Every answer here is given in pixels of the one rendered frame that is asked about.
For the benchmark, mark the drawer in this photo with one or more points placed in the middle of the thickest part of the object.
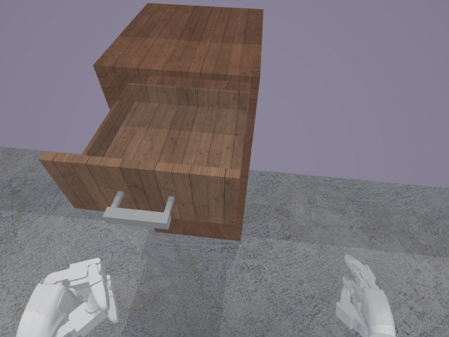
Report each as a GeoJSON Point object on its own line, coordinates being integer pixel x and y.
{"type": "Point", "coordinates": [159, 141]}

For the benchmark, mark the cabinet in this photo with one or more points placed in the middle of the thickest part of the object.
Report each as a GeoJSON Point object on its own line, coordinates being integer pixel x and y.
{"type": "Point", "coordinates": [191, 46]}

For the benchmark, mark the robot left hand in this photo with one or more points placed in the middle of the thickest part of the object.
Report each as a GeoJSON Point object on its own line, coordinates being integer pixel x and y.
{"type": "Point", "coordinates": [51, 302]}

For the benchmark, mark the robot right hand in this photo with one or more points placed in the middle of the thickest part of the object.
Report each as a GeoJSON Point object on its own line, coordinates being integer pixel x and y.
{"type": "Point", "coordinates": [371, 313]}

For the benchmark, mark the handle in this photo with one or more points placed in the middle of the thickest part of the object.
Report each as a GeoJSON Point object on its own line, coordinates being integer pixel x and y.
{"type": "Point", "coordinates": [140, 218]}

